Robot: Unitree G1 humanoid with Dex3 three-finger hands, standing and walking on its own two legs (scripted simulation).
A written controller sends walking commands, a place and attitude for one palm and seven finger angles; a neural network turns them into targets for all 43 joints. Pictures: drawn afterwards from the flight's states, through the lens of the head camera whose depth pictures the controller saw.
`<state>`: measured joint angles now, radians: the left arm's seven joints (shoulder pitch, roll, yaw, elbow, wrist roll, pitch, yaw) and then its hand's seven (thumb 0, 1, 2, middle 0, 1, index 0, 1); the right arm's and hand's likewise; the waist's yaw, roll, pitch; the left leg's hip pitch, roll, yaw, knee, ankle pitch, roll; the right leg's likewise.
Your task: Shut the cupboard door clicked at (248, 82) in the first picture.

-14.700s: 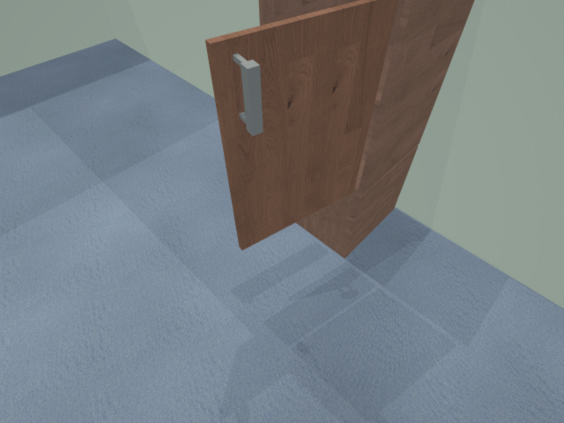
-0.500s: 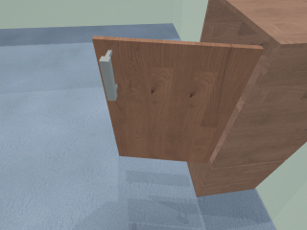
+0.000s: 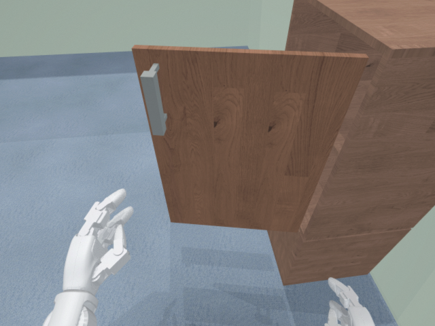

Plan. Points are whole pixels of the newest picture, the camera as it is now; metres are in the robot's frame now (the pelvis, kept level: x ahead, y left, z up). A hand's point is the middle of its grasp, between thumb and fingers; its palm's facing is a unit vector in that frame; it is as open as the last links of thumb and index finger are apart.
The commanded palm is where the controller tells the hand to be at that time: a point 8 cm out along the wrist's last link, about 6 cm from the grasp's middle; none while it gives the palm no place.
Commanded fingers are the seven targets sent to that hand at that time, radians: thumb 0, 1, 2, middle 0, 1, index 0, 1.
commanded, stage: raise the hand and make a fist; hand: left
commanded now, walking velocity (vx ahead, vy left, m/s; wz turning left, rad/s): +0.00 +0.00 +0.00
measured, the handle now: (157, 99) +0.50 +0.13 +0.20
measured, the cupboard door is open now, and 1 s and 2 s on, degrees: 77 77 77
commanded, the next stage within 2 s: bring the fist close to the handle in 1.66 s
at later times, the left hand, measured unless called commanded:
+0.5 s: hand (125, 254) +0.23 +0.16 +0.06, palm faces -0.17 -0.98 -0.04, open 4.5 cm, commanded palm +0.19 +0.23 +0.08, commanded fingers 0.00 0.90 0.90 -0.90 -1.06 -0.90 -1.06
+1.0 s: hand (80, 209) +0.25 +0.20 +0.17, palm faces -0.02 -1.00 -0.09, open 3.1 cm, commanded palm +0.22 +0.25 +0.16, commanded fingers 0.00 0.90 0.90 -1.30 -1.50 -1.30 -1.50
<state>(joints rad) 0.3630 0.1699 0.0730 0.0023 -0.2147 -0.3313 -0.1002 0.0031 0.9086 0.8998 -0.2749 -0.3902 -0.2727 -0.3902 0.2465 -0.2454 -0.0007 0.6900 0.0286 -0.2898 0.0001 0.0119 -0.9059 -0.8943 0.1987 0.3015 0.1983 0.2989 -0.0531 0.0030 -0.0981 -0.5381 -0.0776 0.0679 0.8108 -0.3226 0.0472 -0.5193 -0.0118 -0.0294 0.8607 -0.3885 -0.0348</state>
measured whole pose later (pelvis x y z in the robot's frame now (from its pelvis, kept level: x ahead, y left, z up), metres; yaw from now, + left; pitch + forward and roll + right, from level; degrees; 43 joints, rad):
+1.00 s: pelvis +0.05 +0.01 +0.02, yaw +1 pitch +1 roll -2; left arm 0.35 0.31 0.23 -0.34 -0.34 -0.05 -0.29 0.01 0.89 0.90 -1.18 -1.37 -1.18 -1.37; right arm 0.23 -0.25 0.07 0.55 0.06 -0.27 -0.06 0.02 -0.90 -0.89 0.20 0.30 0.20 0.30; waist 0.04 0.05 -0.08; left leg -0.39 -0.06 0.00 0.72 -0.35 0.08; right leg -0.32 0.03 -0.07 0.67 -0.37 -0.03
